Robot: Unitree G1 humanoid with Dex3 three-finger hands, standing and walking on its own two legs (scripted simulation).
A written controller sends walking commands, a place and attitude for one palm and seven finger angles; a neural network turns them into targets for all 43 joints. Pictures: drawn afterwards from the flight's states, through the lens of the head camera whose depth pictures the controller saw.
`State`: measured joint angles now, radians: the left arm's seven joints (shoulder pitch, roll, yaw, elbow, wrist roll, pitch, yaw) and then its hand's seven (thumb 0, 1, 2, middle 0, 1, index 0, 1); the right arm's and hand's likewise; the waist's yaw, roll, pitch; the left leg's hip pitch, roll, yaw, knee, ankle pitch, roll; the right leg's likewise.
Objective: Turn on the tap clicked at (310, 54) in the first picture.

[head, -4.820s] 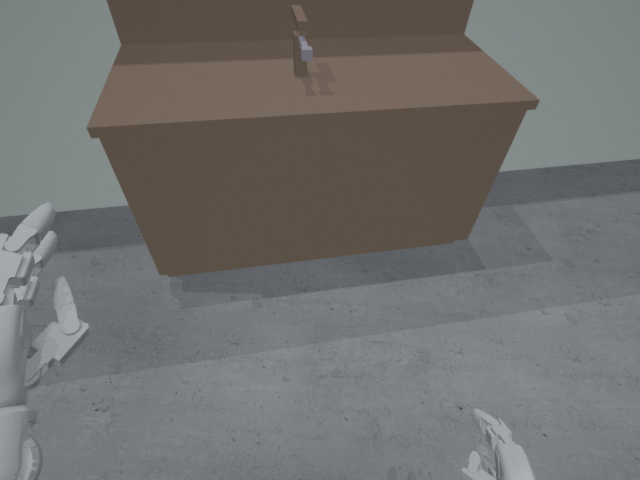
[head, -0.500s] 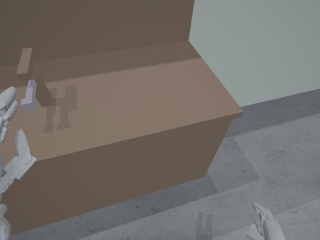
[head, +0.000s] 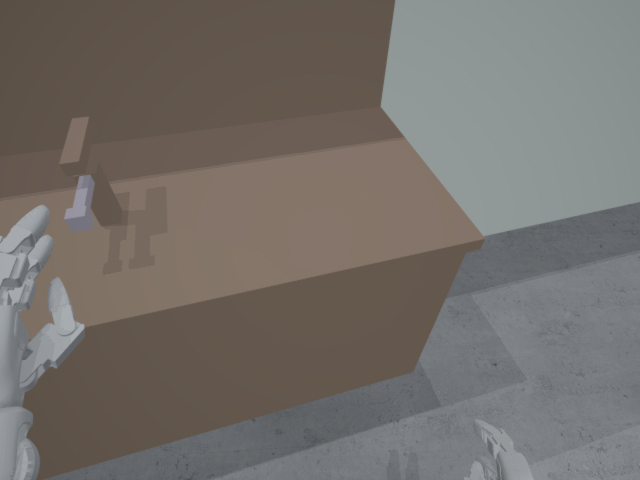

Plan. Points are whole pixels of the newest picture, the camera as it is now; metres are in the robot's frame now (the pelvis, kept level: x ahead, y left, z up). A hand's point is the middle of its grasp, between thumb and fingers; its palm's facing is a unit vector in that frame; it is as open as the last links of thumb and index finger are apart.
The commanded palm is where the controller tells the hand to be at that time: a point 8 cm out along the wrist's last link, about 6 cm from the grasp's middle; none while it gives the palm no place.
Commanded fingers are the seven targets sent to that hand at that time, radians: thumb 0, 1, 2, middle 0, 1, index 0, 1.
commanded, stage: come to a stop and stand still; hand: left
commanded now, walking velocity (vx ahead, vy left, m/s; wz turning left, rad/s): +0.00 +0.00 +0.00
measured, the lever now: (79, 219) +0.45 +0.41 +0.06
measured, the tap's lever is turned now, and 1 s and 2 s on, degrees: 0 0 0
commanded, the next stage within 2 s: look again from close up in 0.48 s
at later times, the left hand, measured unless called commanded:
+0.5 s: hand (59, 327) +0.21 +0.26 +0.16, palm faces +0.39 -0.85 -0.36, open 7.4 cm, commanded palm +0.16 +0.30 +0.18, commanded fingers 0.00 0.90 0.90 -0.20 -0.30 -0.20 -0.30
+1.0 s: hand (68, 285) +0.26 +0.29 +0.15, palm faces +0.29 -0.86 -0.41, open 7.4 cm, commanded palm +0.20 +0.32 +0.18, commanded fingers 0.00 0.90 0.90 -0.20 -0.30 -0.20 -0.30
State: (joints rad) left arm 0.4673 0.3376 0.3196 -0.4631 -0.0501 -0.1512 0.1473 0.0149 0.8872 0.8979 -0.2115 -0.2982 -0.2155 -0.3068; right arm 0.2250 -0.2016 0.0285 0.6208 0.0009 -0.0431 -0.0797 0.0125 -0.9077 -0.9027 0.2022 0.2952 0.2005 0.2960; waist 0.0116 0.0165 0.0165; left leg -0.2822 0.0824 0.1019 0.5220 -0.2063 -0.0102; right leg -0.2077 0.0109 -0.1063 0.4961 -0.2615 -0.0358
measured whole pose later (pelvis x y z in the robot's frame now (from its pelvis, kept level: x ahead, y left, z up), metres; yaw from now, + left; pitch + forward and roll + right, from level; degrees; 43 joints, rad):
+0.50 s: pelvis -0.01 +0.02 +0.00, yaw -1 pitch -1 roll -1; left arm 0.47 0.34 0.32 -0.48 -0.04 -0.17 0.15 0.02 0.89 0.90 -0.21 -0.30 -0.21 -0.31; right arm 0.21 -0.18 0.03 0.61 0.00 -0.08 -0.07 0.01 -0.91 -0.90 0.20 0.30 0.20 0.30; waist 0.01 0.01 0.03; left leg -0.29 0.07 0.13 0.50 -0.19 0.02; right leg -0.21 0.00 -0.08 0.45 -0.21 -0.01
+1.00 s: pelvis +0.02 +0.05 +0.00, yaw -4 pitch +0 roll -1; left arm 0.43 0.39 0.38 -0.48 -0.03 -0.18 0.10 0.02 0.89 0.90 -0.21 -0.30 -0.22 -0.31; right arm 0.23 -0.22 0.02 0.56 -0.02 -0.14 -0.03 0.01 -0.91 -0.90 0.20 0.30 0.20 0.30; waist 0.00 -0.04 0.09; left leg -0.26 0.00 0.12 0.47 -0.22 0.06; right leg -0.20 -0.02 -0.02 0.42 -0.22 0.03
